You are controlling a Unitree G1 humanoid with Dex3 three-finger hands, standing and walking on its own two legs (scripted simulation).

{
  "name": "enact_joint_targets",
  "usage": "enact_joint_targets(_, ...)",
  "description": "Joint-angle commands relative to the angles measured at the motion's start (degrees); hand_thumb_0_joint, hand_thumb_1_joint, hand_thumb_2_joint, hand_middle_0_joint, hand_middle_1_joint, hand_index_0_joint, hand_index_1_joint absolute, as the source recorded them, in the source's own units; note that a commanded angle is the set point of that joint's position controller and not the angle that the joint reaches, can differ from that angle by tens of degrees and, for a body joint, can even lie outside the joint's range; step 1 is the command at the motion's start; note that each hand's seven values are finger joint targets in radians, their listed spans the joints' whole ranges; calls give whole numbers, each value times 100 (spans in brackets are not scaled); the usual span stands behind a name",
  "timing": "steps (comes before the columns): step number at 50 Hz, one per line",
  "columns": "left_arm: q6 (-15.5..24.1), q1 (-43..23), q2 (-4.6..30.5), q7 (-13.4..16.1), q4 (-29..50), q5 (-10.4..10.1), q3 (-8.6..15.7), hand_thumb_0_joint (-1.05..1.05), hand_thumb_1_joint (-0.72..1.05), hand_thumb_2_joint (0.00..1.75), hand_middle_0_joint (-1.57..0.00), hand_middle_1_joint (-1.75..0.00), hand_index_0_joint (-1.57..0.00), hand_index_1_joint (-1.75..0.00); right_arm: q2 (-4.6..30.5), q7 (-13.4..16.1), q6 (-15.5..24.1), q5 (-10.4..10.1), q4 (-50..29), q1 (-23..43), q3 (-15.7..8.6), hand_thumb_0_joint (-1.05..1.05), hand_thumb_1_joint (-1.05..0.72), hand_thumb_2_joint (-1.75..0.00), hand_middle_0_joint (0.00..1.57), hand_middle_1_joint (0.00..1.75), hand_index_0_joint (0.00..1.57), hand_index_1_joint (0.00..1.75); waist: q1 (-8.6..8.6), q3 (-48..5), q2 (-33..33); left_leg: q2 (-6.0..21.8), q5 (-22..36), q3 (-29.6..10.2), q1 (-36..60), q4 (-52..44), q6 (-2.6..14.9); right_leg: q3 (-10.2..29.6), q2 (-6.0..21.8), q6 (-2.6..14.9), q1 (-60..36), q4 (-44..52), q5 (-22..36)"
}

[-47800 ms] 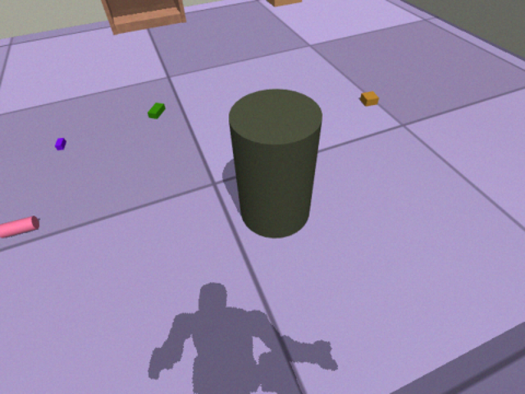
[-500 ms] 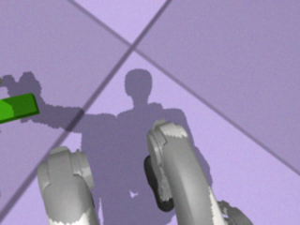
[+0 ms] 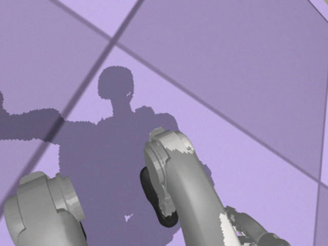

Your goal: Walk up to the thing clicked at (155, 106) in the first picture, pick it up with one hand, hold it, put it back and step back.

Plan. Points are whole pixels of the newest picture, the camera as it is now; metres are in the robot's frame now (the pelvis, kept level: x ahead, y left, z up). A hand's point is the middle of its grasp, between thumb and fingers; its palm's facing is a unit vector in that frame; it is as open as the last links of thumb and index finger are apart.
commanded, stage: rest palm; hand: left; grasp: from above
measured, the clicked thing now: out of the picture +0.44 +0.32 -0.28
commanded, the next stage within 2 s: close in 0.28 s
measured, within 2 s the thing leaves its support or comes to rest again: neither
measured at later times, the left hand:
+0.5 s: hand out of the picture +0.43 +0.31 -0.24, palm faces -0.43 -0.13 -0.89, open 13.9 cm
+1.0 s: hand out of the picture +0.44 +0.33 -0.25, palm faces -0.46 -0.15 -0.88, open 12.2 cm
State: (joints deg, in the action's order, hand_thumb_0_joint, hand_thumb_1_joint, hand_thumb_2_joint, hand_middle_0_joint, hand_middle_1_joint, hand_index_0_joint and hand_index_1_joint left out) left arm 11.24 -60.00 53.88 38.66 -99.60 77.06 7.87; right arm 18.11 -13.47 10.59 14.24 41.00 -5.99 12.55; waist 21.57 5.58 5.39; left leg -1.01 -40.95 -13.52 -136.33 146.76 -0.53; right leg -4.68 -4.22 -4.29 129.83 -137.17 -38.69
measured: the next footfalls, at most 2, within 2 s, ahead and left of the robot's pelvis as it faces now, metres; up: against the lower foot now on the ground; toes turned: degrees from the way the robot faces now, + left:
none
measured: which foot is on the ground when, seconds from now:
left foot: down 0.00-1.00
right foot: down 0.00-1.00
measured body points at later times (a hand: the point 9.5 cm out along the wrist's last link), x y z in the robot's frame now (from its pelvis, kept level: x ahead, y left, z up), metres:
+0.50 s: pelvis +0.00 +0.00 +0.00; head +0.25 +0.14 +0.34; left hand +0.45 +0.32 -0.19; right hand +0.05 -0.26 -0.05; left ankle +0.06 +0.12 -0.26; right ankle +0.11 -0.14 -0.26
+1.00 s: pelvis +0.00 +0.00 +0.00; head +0.27 +0.14 +0.33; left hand +0.46 +0.34 -0.20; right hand +0.05 -0.25 -0.05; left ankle +0.06 +0.12 -0.26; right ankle +0.11 -0.14 -0.26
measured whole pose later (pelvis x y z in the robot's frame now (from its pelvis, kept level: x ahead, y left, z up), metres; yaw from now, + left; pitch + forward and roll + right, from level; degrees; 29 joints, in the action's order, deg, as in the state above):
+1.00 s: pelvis +0.00 +0.00 +0.00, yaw -2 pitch +27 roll -16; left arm 12.8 -58.7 59.2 34.3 -99.2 72.3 6.4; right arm 19.4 -16.7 14.4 15.6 39.2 -5.3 17.1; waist 21.8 10.0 7.6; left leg -0.9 -42.4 -16.1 -134.1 148.1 -0.7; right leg -7.1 -3.9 -4.8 126.8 -136.4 -38.8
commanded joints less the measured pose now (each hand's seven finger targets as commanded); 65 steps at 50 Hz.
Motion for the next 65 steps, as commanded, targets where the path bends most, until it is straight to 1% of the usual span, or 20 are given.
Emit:
enact_joint_targets(1,-151,-1182,1413,-64,315,-321,221,0,-51,96,-6,-100,-6,-99,1928,-35,129,-32,8,-1143,-548,0,-89,-90,20,30,20,30,110,-3525,-2700,157,1371,627,3098,-1569,108,-947,-48,522,-1800,997,1555)
enact_joint_targets(4,-126,-847,1509,-328,337,-438,280,0,-52,96,-6,-101,-6,-100,1917,-30,70,-40,-67,-1147,-523,0,-90,-90,20,30,20,30,-16,-3542,-2737,152,1352,501,3085,-1753,69,-983,-48,562,-1822,1015,1453)
enact_joint_targets(9,200,-1103,1584,-605,956,-539,251,0,-53,97,-6,-100,-6,-100,1904,-19,-59,-39,-180,-1214,-409,0,-90,-90,20,30,20,30,131,-3541,-2746,170,1707,521,3114,-1531,64,-982,-58,583,-2154,1083,1750)
enact_joint_targets(11,401,-1224,1537,-652,1096,-479,143,0,-53,97,-7,-99,-7,-100,1898,-20,-77,-6,-167,-1220,-346,0,-90,-90,20,30,20,30,229,-3523,-2686,188,1726,540,3185,-1412,66,-986,-81,554,-2213,1114,1782)
enact_joint_targets(16,831,-1163,1644,-374,1076,-270,149,0,-53,99,-6,-97,-6,-98,1955,6,-130,71,-48,-1222,-338,0,-89,-90,20,30,20,30,211,-3526,-2826,210,1565,534,3378,-1455,23,-1080,-111,519,-2230,1134,1685)
enact_joint_targets(19,915,-1137,1499,-83,768,-94,-19,0,-53,100,-6,-97,-5,-98,1940,-8,-109,141,-61,-994,-254,0,-89,-90,20,30,20,30,234,-3380,-2987,235,1380,476,3412,-1555,-5,-1183,-134,522,-2027,1041,1563)
enact_joint_targets(25,537,-1122,1348,479,342,187,-343,0,-33,89,-18,-94,-19,-92,2039,-10,67,198,-5,-731,-282,0,-88,-89,20,30,20,30,287,-2813,-2713,235,806,507,3032,-1681,35,-1124,-169,521,-1744,1218,1163)
enact_joint_targets(29,198,-1202,1246,699,270,13,-318,0,-31,83,-18,-92,-20,-89,2107,-90,185,159,63,-697,-333,0,-88,-89,20,30,20,30,287,-2851,-2659,278,855,355,3029,-1787,9,-1144,-132,506,-1581,1177,1211)
enact_joint_targets(32,-34,-1358,1188,616,292,-108,-429,0,-28,79,-19,-92,-22,-89,2142,-165,339,100,-43,-666,-335,0,-89,-90,20,30,20,30,366,-2850,-2690,295,748,366,3016,-1673,33,-1071,-105,486,-1570,1142,1197)
enact_joint_targets(33,-65,-1457,1413,620,395,-190,-213,0,-27,78,-21,-91,-24,-88,2188,-177,350,112,-120,-673,-328,0,-89,-90,20,30,20,30,334,-3096,-2687,301,885,354,3083,-1707,37,-1069,-135,492,-1720,1167,1320)
enact_joint_targets(34,-116,-1516,1525,577,374,-223,-165,0,-27,78,-23,-89,-25,-87,2197,-175,386,37,-136,-608,-316,0,-89,-90,20,30,20,30,302,-3090,-2727,303,923,321,3103,-1678,27,-1044,-99,495,-1703,1087,1371)
enact_joint_targets(38,-153,-1366,1594,306,232,-367,73,0,-23,73,-25,-87,-28,-84,2145,-263,484,58,-99,-784,-261,0,-89,-90,20,30,20,30,299,-3094,-2884,296,1192,297,3186,-1649,9,-1078,-75,488,-1800,996,1493)
enact_joint_targets(44,65,-1270,1721,-155,602,-483,40,0,-16,67,-31,-83,-34,-80,2071,-269,461,56,-122,-782,-159,0,-89,-90,20,30,20,30,280,-3264,-3134,303,1480,265,3444,-1653,-34,-1119,-97,504,-2010,961,1652)
enact_joint_targets(47,233,-1140,1562,-271,671,-499,-108,0,-13,65,-32,-83,-36,-79,2071,-272,378,85,-110,-922,-123,0,-89,-90,20,30,20,30,372,-3348,-3033,300,1875,315,3425,-1515,-10,-1131,-135,484,-2326,1035,2006)
enact_joint_targets(51,427,-1106,1387,-317,542,-532,-302,0,-10,64,-34,-80,-38,-77,2037,-259,299,85,-120,-1005,-44,0,-89,-90,20,30,20,30,417,-3163,-2753,288,1732,327,3197,-1436,34,-1180,-133,477,-2331,1098,1923)
enact_joint_targets(57,688,-993,1891,-4,586,-273,8,0,-3,61,-41,-74,-44,-71,2077,-210,213,110,-207,-939,37,0,-88,-90,20,30,20,30,252,-3147,-2788,293,1440,331,3164,-1582,38,-1210,-178,497,-2313,1119,1668)
enact_joint_targets(60,664,-1036,1692,258,410,-174,-107,0,2,58,-43,-73,-46,-69,2164,-157,210,166,-226,-785,-10,0,-88,-90,20,30,20,30,311,-3005,-2732,296,1209,319,3099,-1647,18,-1233,-174,505,-2145,1138,1483)
enact_joint_targets(63,538,-1073,1753,453,414,-71,-202,0,7,53,-47,-67,-50,-64,2180,-100,256,191,-205,-689,-38,0,-88,-90,20,30,20,30,345,-2843,-2768,311,873,343,3061,-1718,6,-1191,-172,504,-2066,1238,1233)
enact_joint_targets(64,459,-1064,1628,470,427,-35,-348,0,8,53,-48,-66,-52,-62,2167,-98,281,189,-217,-672,-66,0,-88,-90,20,30,20,30,355,-2832,-2727,313,826,384,3030,-1657,22,-1142,-194,499,-2045,1283,1225)
enact_joint_targets(65,407,-1168,1668,540,531,-137,-264,0,9,53,-50,-64,-53,-61,2177,-86,291,187,-166,-683,-71,0,-88,-90,20,30,20,30,348,-2898,-2693,310,801,396,2964,-1659,40,-1140,-196,491,-2107,1369,1205)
